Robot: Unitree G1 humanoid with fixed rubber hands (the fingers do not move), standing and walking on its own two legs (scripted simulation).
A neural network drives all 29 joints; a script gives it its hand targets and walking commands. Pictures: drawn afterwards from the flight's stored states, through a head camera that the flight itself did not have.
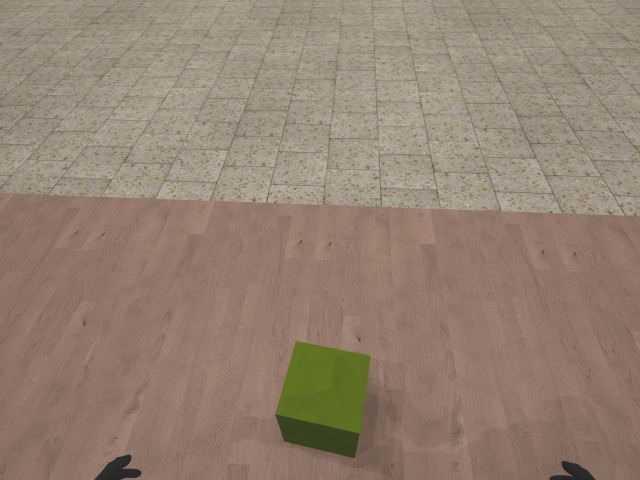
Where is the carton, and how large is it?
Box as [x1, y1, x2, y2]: [275, 341, 370, 457]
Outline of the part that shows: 296,341 275,413 283,438 285,441 354,457 360,427 370,356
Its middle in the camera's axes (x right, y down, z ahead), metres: +0.02 +0.45 +1.10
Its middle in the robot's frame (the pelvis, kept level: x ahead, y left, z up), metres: +0.44 +0.03 -0.66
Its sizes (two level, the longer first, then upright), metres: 0.210 0.200 0.250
